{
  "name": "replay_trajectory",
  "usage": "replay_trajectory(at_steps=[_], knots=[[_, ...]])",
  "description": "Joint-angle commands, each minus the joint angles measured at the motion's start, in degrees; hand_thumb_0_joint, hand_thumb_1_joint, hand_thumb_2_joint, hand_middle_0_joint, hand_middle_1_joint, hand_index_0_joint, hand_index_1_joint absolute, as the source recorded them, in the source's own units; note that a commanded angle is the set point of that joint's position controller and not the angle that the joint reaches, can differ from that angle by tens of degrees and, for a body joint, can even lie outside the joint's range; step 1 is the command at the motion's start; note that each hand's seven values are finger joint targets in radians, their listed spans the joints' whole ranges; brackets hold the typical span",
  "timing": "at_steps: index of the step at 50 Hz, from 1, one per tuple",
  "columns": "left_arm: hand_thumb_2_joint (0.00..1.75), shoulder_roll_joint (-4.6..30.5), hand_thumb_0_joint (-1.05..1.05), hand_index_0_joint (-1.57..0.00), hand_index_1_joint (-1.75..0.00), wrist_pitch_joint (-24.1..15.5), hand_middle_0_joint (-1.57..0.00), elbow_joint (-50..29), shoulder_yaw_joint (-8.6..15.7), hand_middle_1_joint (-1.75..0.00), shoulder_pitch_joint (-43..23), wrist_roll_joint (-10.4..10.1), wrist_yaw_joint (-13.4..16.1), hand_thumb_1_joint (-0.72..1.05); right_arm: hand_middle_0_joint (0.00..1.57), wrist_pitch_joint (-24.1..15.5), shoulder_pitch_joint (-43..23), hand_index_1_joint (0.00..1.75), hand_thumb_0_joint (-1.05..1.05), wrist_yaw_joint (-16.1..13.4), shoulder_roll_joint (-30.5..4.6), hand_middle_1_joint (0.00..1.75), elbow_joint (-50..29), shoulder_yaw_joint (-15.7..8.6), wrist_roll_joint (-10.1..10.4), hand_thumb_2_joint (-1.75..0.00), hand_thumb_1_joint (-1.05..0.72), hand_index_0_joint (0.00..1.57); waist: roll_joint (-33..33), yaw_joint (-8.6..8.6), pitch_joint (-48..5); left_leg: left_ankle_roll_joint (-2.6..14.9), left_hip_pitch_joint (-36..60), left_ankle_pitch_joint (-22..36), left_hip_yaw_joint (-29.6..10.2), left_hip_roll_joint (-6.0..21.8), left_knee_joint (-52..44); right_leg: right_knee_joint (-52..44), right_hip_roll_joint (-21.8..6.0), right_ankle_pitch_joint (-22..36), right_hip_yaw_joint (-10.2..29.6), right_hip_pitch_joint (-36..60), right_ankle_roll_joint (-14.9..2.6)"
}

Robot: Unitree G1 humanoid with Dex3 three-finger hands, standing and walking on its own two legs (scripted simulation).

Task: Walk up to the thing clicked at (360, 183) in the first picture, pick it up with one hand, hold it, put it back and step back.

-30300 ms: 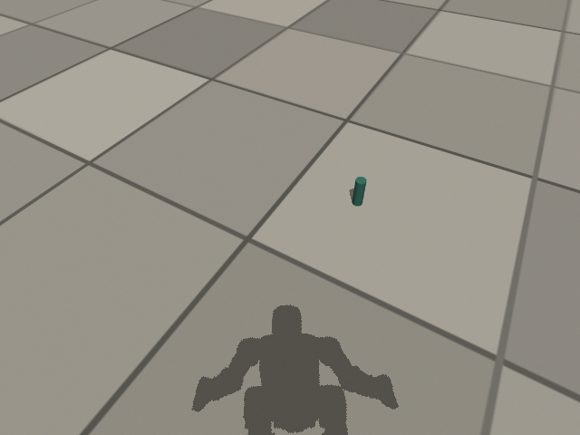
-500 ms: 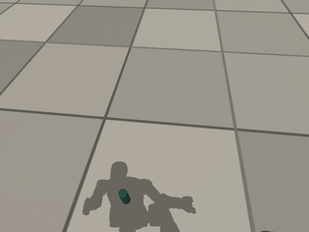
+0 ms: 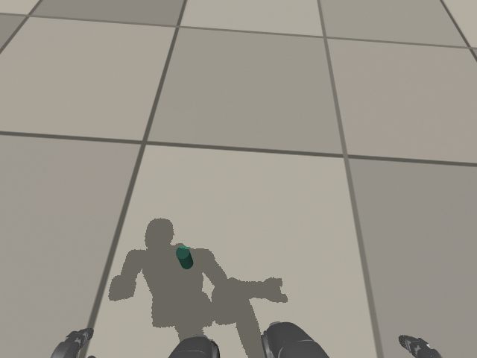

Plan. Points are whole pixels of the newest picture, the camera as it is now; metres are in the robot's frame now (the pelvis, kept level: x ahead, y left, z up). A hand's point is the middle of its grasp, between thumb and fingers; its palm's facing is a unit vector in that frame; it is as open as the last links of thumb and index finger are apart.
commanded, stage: step back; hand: left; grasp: from the side
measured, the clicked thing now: (185, 258) +0.47 +0.20 -0.69
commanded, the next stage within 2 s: none
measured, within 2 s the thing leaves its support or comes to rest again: neither
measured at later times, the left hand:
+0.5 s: hand out of the picture +0.00 +0.25 -0.14, palm faces +0.03 -0.92 -0.39, open 7.4 cm
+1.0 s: hand out of the picture -0.21 +0.20 -0.14, palm faces -0.01 -0.91 -0.42, open 7.4 cm
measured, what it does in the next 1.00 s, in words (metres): walks backwards: right foot, then left foot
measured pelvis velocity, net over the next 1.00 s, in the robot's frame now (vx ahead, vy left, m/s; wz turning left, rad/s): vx -0.28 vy -0.06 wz -0.01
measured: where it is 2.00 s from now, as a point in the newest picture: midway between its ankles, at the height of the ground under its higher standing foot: outside the picture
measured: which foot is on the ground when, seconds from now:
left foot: down 0.00-0.18, up 0.20-0.48, down 0.50-0.88, up 0.90-1.00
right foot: up 0.00-0.12, down 0.14-0.50, up 0.52-0.84, down 0.86-1.00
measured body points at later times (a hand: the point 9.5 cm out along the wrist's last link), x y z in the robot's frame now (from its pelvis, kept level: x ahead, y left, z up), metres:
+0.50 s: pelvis -0.13 -0.02 -0.01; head -0.06 -0.01 +0.43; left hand +0.00 +0.30 -0.12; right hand -0.03 -0.34 -0.13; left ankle -0.15 +0.10 -0.73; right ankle -0.06 -0.14 -0.73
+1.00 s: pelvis -0.28 -0.06 +0.00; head -0.23 -0.09 +0.44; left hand -0.21 +0.25 -0.11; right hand -0.16 -0.38 -0.13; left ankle -0.25 +0.09 -0.66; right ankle -0.27 -0.18 -0.73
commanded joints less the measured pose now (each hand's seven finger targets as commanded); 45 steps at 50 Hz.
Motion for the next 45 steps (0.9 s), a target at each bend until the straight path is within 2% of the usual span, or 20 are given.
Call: replay_trajectory(at_steps=[1,6,7,8,9,10,13,18,21,23,24,25,26,30,35,39,42,43,44,45], knots=[[0.90,9.5,0.00,-0.20,-0.30,-1.7,-0.20,-5.2,3.0,-0.30,1.9,0.3,0.5,0.90,0.20,-1.2,2.9,0.30,0.00,-1.4,-16.7,0.30,-4.9,-4.1,-0.1,-0.90,-0.90,0.20,9.9,-1.12,-16.5,12.45,17.5,31.2,-16.9,16.4,-5.9,-10.3,-3.5,-0.1,-1.7,-2.5,0.46],[0.90,8.3,0.00,-0.20,-0.30,-2.2,-0.20,-1.8,3.6,-0.30,10.9,0.8,-0.3,0.90,0.20,0.0,-1.8,0.30,0.00,-0.6,-17.7,0.30,-6.4,-3.9,0.6,-0.90,-0.90,0.20,10.0,3.08,-18.3,6.32,4.1,16.7,-12.6,12.5,-2.6,-35.7,-4.4,15.4,-7.7,15.2,-2.75],[0.90,10.3,0.00,-0.20,-0.30,-2.6,-0.20,-2.0,4.1,-0.30,11.8,1.5,-0.2,0.90,0.20,0.2,-1.8,0.30,0.00,-0.5,-16.2,0.30,-6.5,-3.3,1.0,-0.90,-0.90,0.20,6.7,3.27,-17.4,3.27,-1.9,9.5,-11.4,10.1,-0.6,-37.8,-7.2,17.1,-2.6,18.1,-4.40],[0.90,14.9,0.00,-0.20,-0.30,-2.8,-0.20,-3.4,5.3,-0.30,10.1,2.0,-0.3,0.90,0.20,0.2,-1.9,0.30,0.00,-0.2,-13.5,0.30,-7.1,-2.7,1.3,-0.90,-0.90,0.20,-5.5,2.67,-14.5,-1.12,-11.9,-4.2,-7.3,1.1,9.1,-41.8,-18.0,17.5,14.9,17.5,-9.56],[0.90,20.2,0.00,-0.20,-0.30,-2.6,-0.20,-5.5,6.2,-0.30,5.5,1.6,-0.4,0.90,0.20,0.6,-4.1,0.30,0.00,-1.1,-13.3,0.30,-6.9,-3.2,1.2,-0.90,-0.90,0.20,-15.0,4.71,-11.0,-2.86,-9.9,-21.0,-6.4,-6.1,25.0,-47.3,-29.5,19.9,25.9,4.4,-19.58],[0.90,18.3,0.00,-0.20,-0.30,-3.2,-0.20,-7.8,5.8,-0.30,2.0,1.8,-0.1,0.90,0.20,0.9,-2.4,0.30,0.00,-1.1,-15.1,0.30,-5.8,-3.7,1.0,-0.90,-0.90,0.20,-11.0,2.75,-8.4,-3.19,-8.1,-20.0,-12.0,-4.8,33.8,-47.1,-30.0,23.7,26.1,0.8,-20.20],[0.90,12.9,0.00,-0.20,-0.30,-3.2,-0.20,-9.0,4.6,-0.30,-2.9,1.3,0.5,0.90,0.20,0.2,3.5,0.30,0.00,-1.1,-14.1,0.30,-3.1,-2.7,2.1,-0.90,-0.90,0.20,-5.6,-0.66,-9.1,-3.39,-9.0,-12.2,-11.6,-7.8,36.3,-40.1,-18.9,36.1,6.8,5.8,-13.19],[0.90,11.4,0.00,-0.20,-0.30,-2.8,-0.20,-9.8,4.1,-0.30,2.9,1.8,1.2,0.90,0.20,-0.2,2.3,0.30,0.00,-1.0,-13.4,0.30,-5.2,-2.0,1.4,-0.90,-0.90,0.20,-7.1,3.56,-13.1,-3.99,-10.3,-14.9,-8.1,-3.7,19.7,-35.9,-19.8,41.2,5.7,20.2,-13.61],[0.90,12.4,0.00,-0.20,-0.30,-2.1,-0.20,-10.3,3.8,-0.30,3.3,1.3,1.0,0.90,0.20,-0.6,4.0,0.30,0.00,-0.6,-13.0,0.30,-4.7,-2.3,0.7,-0.90,-0.90,0.20,-9.0,3.05,-15.1,-2.72,-4.0,-11.8,-4.2,-1.7,3.6,-32.6,-19.2,41.7,5.4,20.5,-12.29],[0.90,12.9,0.00,-0.20,-0.30,-1.5,-0.20,-11.0,3.5,-0.30,1.4,0.5,0.4,0.90,0.20,-1.1,8.3,0.30,0.00,-0.4,-12.7,0.30,-2.9,-2.8,0.3,-0.90,-0.90,0.20,-6.7,0.28,-16.6,-2.08,4.2,2.4,-1.3,-1.9,-11.2,-28.1,-17.3,37.5,2.9,16.5,-9.86],[0.90,11.1,0.00,-0.20,-0.30,-1.1,-0.20,-11.4,2.8,-0.30,2.7,0.4,0.3,0.90,0.20,-1.4,7.3,0.30,0.00,-0.3,-15.4,0.30,-3.3,-3.7,-0.4,-0.90,-0.90,0.20,-1.0,1.15,-16.2,-0.34,8.4,6.7,-9.8,2.9,-11.3,-25.4,-14.0,28.3,1.7,8.4,-6.46],[0.90,8.8,0.00,-0.20,-0.30,-1.1,-0.20,-11.7,2.4,-0.30,3.7,0.0,0.1,0.90,0.20,-1.6,5.9,0.30,0.00,-0.2,-19.6,0.30,-4.5,-4.7,-1.4,-0.90,-0.90,0.20,10.3,1.45,-16.2,4.70,11.8,13.6,-25.5,14.9,-13.4,-16.6,-6.5,12.3,-3.0,-0.9,-3.21],[0.90,10.6,0.00,-0.20,-0.30,-1.1,-0.20,-11.9,3.5,-0.30,-0.5,-0.1,0.9,0.90,0.20,-1.4,3.7,0.30,0.00,0.3,-24.3,0.30,-5.3,-5.3,-0.6,-0.90,-0.90,0.20,16.4,-1.60,-14.7,13.27,3.6,21.5,-32.5,22.5,-15.8,-5.2,-0.6,-7.3,-2.8,-1.1,-1.66],[0.90,10.6,0.00,-0.20,-0.30,-1.2,-0.20,-8.2,3.8,-0.30,4.0,-0.4,1.0,0.90,0.20,-1.6,-2.1,0.30,0.00,-0.8,-17.0,0.30,-6.3,-3.5,-0.5,-0.90,-0.90,0.20,8.8,2.84,-12.0,10.39,5.4,27.1,-17.3,15.1,-10.0,9.6,0.0,-0.3,3.1,-5.0,-2.04],[0.90,9.8,0.00,-0.20,-0.30,-1.7,-0.20,-8.5,3.9,-0.30,3.7,0.4,0.2,0.90,0.20,-1.4,1.7,0.30,0.00,-1.0,-16.2,0.30,-6.9,-3.5,-0.5,-0.90,-0.90,0.20,10.2,-0.42,-12.5,12.52,12.0,27.4,-16.1,14.7,-7.7,-1.5,-1.7,-0.9,-1.2,-4.3,0.89],[0.90,9.0,0.00,-0.20,-0.30,-2.1,-0.20,-7.2,3.6,-0.30,7.3,0.5,-0.2,0.90,0.20,-0.6,0.2,0.30,0.00,-0.8,-17.9,0.30,-8.2,-4.0,-0.4,-0.90,-0.90,0.20,14.2,0.51,-16.6,10.31,11.6,24.1,-14.9,14.4,-4.7,-21.0,-4.8,2.4,-5.1,3.5,-0.28],[0.90,10.2,0.00,-0.20,-0.30,-2.9,-0.20,-3.8,4.2,-0.30,12.9,1.4,-0.2,0.90,0.20,0.7,-1.8,0.30,0.00,-0.5,-16.8,0.30,-8.7,-3.4,0.7,-0.90,-0.90,0.20,10.8,2.93,-17.4,3.89,-0.9,12.0,-11.4,9.2,0.8,-39.3,-5.1,17.5,-6.1,17.9,-2.63],[0.90,14.5,0.00,-0.20,-0.30,-3.3,-0.20,-4.6,5.4,-0.30,12.7,2.2,-0.3,0.90,0.20,0.8,-0.8,0.30,0.00,-0.4,-13.7,0.30,-9.3,-2.6,1.1,-0.90,-0.90,0.20,-1.8,2.54,-14.8,-0.26,-13.1,-2.4,-9.4,1.5,9.9,-41.4,-14.8,15.0,11.0,19.4,-5.77],[0.90,21.7,0.00,-0.20,-0.30,-2.8,-0.20,-6.7,6.7,-0.30,8.1,1.9,-0.4,0.90,0.20,0.9,-4.2,0.30,0.00,-1.4,-13.2,0.30,-10.1,-3.0,1.3,-0.90,-0.90,0.20,-14.9,5.26,-12.1,-2.79,-12.3,-20.1,-8.2,-6.2,24.9,-47.0,-29.1,17.0,25.2,4.3,-17.14],[0.90,21.2,0.00,-0.20,-0.30,-3.3,-0.20,-8.5,6.5,-0.30,4.6,1.9,0.0,0.90,0.20,1.2,-4.2,0.30,0.00,-1.6,-15.7,0.30,-9.3,-3.9,1.2,-0.90,-0.90,0.20,-11.9,3.94,-8.3,-3.25,-9.7,-20.0,-14.4,-3.7,34.4,-48.5,-31.6,17.5,28.0,-3.3,-19.23]])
